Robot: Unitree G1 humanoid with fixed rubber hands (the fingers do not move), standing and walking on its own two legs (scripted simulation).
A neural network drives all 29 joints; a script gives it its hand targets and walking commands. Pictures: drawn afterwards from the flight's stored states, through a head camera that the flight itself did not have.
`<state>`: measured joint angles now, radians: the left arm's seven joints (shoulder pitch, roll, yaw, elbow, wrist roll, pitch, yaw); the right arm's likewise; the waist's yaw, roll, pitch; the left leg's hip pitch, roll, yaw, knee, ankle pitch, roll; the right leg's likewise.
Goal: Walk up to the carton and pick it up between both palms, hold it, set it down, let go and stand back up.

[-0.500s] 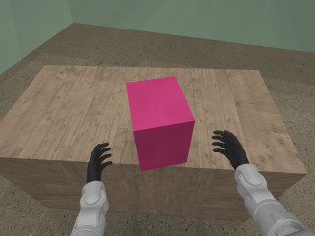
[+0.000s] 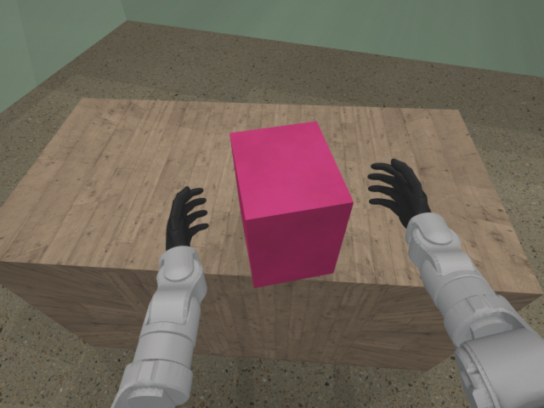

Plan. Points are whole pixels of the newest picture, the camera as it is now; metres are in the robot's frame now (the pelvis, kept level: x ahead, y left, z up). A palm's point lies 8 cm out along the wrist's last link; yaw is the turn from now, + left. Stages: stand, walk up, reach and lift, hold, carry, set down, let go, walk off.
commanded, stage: reach and lift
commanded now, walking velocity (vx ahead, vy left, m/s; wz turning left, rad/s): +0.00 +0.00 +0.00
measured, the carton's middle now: (284, 207) +0.48 +0.05 -0.03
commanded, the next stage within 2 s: none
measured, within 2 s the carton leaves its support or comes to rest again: neither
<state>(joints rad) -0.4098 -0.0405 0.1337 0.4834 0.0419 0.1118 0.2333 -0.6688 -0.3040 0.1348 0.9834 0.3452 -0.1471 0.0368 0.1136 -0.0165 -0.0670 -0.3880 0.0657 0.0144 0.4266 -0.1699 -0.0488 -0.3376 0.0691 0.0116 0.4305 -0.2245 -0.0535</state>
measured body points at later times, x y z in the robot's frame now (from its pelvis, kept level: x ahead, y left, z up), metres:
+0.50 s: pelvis +0.00 +0.00 +0.00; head +0.06 -0.01 +0.44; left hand +0.41 +0.21 +0.09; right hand +0.49 -0.11 +0.11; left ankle +0.02 +0.15 -0.74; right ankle -0.01 -0.08 -0.74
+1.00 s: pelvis +0.01 +0.00 +0.00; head +0.11 +0.00 +0.44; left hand +0.45 +0.22 +0.08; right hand +0.53 -0.10 +0.10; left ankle +0.02 +0.15 -0.74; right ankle -0.01 -0.08 -0.74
